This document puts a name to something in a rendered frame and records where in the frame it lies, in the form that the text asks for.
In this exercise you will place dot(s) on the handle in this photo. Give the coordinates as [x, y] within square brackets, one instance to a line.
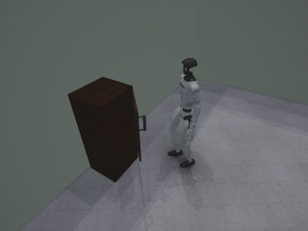
[143, 122]

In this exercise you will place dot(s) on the humanoid robot torso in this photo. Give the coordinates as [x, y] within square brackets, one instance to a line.
[186, 98]

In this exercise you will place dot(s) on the left robot forearm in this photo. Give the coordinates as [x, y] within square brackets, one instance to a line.
[195, 115]

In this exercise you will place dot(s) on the robot left thigh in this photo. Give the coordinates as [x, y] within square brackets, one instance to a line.
[183, 131]

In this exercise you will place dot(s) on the robot left upper arm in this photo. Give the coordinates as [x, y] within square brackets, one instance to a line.
[195, 90]

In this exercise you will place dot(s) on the robot left hand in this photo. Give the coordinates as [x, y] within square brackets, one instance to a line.
[190, 133]

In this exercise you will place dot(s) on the cupboard door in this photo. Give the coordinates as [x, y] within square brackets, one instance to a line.
[136, 123]

